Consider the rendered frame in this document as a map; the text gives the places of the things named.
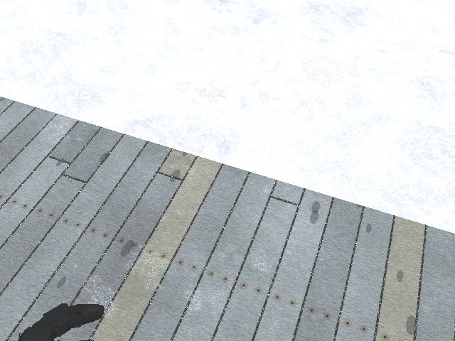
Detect left robot hand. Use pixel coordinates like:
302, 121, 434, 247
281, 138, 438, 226
18, 303, 105, 341

